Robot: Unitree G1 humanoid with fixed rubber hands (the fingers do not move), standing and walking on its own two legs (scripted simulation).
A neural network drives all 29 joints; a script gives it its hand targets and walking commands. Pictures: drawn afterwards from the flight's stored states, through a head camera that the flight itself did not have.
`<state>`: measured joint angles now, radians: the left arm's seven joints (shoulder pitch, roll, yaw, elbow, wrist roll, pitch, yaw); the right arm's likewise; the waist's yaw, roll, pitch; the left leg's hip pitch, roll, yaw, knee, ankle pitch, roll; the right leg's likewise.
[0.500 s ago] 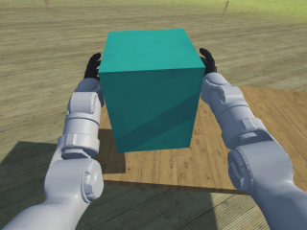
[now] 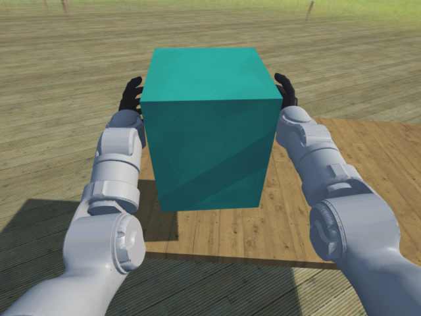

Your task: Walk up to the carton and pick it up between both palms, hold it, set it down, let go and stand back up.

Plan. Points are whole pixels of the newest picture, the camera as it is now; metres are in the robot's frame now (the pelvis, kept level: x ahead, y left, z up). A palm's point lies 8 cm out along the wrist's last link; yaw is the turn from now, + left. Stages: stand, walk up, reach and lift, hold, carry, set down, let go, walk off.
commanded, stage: set down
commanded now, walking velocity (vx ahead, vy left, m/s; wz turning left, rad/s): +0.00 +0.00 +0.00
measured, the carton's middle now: (207, 129) +0.42 +0.00 +0.21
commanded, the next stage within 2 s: none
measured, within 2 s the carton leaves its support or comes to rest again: neither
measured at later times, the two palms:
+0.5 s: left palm (133, 129) +0.42 +0.15 +0.21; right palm (281, 124) +0.41 -0.14 +0.23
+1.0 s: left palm (136, 136) +0.43 +0.15 +0.18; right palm (277, 134) +0.42 -0.14 +0.20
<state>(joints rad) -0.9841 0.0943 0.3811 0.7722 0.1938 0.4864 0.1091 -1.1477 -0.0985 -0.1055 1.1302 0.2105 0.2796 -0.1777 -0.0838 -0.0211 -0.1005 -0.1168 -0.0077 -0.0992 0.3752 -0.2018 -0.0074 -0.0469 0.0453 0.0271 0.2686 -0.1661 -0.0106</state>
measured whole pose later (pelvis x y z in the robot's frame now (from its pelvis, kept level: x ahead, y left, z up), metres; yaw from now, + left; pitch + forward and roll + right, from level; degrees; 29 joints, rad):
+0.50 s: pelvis +0.00 +0.00 +0.00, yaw -1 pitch +0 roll -1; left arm -1.02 0.10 0.39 0.97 0.18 0.34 0.13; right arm -1.15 -0.08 -0.27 1.23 0.04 0.18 -0.15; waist -0.05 -0.03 -0.11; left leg -0.17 0.00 -0.08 0.36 -0.18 -0.01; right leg -0.12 0.04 0.02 0.28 -0.16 -0.02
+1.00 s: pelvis +0.00 +0.00 +0.00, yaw -1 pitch +2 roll -1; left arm -1.00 0.07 0.42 0.99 0.21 0.26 0.13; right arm -1.08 -0.04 -0.38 1.20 -0.08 0.10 -0.12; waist -0.02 -0.04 -0.12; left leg -0.19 0.00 -0.06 0.35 -0.19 -0.01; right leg -0.15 0.04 0.02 0.29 -0.17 -0.02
